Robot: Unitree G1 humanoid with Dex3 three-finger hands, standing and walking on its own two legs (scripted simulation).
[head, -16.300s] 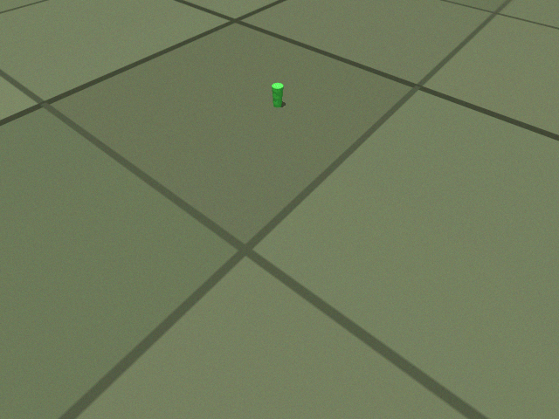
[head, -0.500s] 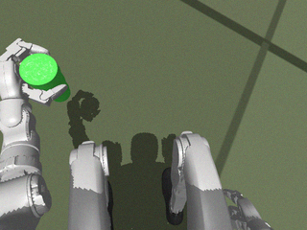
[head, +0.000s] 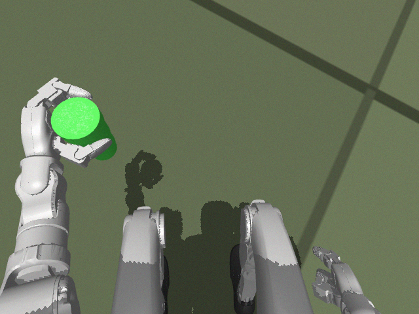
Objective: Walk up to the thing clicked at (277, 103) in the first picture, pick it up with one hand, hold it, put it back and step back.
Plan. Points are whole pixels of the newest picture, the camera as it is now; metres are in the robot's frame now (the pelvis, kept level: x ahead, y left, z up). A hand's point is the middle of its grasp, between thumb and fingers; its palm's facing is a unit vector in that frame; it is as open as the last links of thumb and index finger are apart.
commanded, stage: lift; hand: left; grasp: from the side
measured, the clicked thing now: (91, 135) +0.43 +0.21 -0.03
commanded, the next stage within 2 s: hold in 1.46 s
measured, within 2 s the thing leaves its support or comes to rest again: neither
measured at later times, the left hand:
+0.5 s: hand (21, 67) +0.41 +0.20 +0.19, palm faces +0.13 -0.99 -0.05, open 10.2 cm
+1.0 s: hand out of the picture +0.40 +0.19 +0.27, palm faces +0.11 -0.99 -0.04, open 10.2 cm
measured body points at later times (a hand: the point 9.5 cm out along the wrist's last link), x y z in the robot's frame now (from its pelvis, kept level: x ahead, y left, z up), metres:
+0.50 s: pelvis +0.04 +0.00 +0.15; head +0.15 +0.02 +0.59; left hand +0.39 +0.26 +0.19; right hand +0.20 -0.25 +0.04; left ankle +0.08 +0.12 -0.42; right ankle +0.09 -0.13 -0.42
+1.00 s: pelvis +0.06 +0.00 +0.23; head +0.14 +0.02 +0.67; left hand +0.39 +0.24 +0.28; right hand +0.20 -0.24 +0.12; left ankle +0.08 +0.12 -0.42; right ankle +0.09 -0.13 -0.42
